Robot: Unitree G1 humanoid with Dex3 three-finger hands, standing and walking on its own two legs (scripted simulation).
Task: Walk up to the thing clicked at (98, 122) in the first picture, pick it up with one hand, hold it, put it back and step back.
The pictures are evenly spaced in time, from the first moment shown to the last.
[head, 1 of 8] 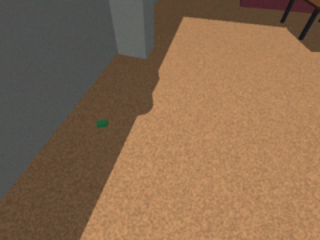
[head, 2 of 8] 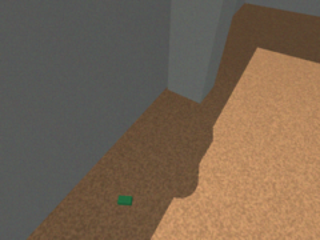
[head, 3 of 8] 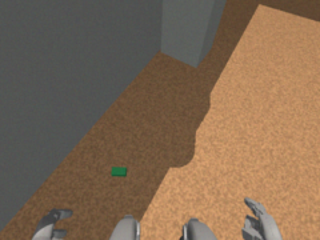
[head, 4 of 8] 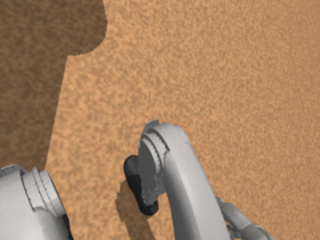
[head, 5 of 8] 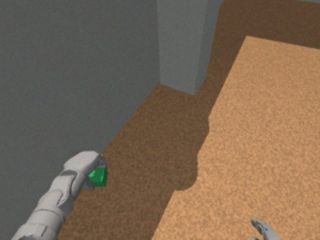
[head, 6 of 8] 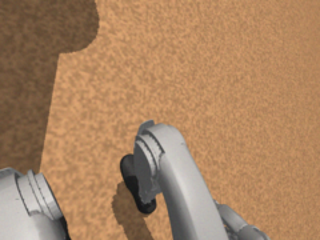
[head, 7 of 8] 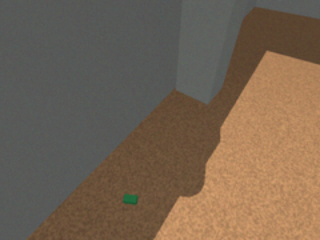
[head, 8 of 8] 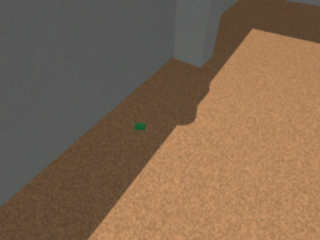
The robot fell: no
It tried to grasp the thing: yes
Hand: left
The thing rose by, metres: 0.69
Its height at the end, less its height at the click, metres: +0.00
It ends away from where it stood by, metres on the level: 0.02
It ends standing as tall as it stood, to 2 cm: yes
